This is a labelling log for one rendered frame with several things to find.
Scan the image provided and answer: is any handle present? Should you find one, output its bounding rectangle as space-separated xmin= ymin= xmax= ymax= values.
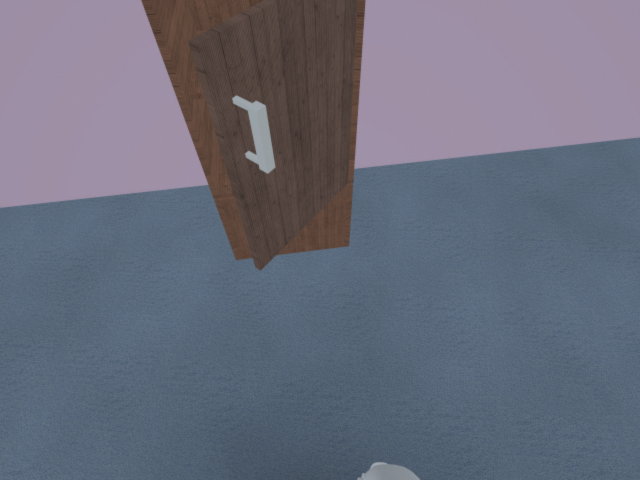
xmin=232 ymin=95 xmax=275 ymax=174

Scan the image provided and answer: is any cupboard door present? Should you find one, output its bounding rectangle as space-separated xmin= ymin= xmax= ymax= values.
xmin=188 ymin=0 xmax=357 ymax=271

